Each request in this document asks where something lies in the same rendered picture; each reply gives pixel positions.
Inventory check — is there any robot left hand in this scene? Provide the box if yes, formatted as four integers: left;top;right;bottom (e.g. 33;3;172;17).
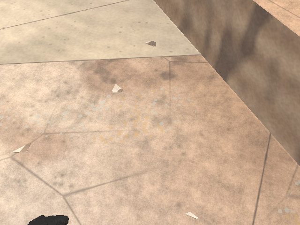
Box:
27;215;69;225

